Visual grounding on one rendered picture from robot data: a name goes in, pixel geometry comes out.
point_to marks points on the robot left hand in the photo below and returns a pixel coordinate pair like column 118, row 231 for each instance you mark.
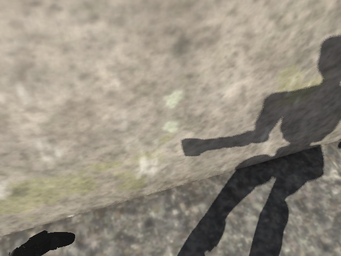
column 42, row 242

